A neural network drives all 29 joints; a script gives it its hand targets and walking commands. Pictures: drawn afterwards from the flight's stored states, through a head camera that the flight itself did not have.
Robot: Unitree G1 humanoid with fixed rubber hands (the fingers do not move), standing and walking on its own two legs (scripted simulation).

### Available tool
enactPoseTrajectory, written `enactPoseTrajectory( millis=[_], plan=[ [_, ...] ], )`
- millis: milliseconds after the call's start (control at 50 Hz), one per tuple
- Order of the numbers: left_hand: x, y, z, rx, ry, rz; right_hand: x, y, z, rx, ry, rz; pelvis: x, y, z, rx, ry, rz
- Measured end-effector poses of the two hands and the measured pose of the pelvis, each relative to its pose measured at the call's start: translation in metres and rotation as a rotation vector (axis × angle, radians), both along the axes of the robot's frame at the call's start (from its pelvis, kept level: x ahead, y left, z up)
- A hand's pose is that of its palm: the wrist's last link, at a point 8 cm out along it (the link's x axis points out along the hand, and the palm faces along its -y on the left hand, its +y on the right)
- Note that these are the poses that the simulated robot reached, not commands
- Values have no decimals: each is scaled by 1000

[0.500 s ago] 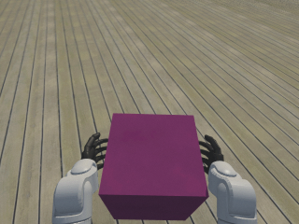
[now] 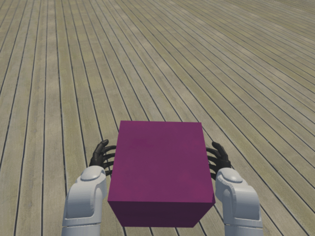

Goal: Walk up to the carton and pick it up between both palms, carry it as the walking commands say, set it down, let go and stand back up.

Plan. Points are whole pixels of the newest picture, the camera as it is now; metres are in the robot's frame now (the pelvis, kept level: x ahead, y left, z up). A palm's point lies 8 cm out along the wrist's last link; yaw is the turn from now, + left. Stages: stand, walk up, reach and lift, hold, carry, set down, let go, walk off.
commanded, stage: carry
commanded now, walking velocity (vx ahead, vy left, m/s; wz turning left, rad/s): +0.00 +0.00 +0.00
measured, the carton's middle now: (159, 177) +0.29 +0.00 -0.01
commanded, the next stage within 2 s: none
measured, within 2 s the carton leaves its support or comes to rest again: neither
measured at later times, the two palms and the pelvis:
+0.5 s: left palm (97, 167) +0.28 +0.16 +0.05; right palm (216, 170) +0.28 -0.14 +0.05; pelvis +0.01 +0.01 +0.00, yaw +0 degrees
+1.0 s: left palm (95, 166) +0.28 +0.16 +0.05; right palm (213, 169) +0.28 -0.14 +0.05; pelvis +0.02 +0.01 +0.00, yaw +0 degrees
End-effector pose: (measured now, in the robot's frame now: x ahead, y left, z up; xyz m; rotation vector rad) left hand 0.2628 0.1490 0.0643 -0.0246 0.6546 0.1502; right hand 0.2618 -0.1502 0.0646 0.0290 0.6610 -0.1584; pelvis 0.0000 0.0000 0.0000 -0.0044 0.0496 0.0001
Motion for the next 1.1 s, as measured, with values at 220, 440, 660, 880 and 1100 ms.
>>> enactPoseTrajectory(
  millis=[220,440,660,880,1100],
  plan=[
    [7,4,-9,11,-2,-9,6,4,-10,-10,-2,7,4,4,-1,-3,-2,0],
    [15,7,-14,15,-9,-16,13,7,-14,-15,-9,7,9,8,-1,-5,-1,-1],
    [19,10,-18,17,-11,-18,17,10,-18,-17,-11,9,13,11,-2,-7,0,-1],
    [21,12,-18,15,-12,-17,19,13,-19,-17,-13,10,15,13,-2,-7,2,-2],
    [21,14,-19,14,-10,-15,20,14,-19,-18,-10,11,16,14,-3,-8,2,-1]
  ],
)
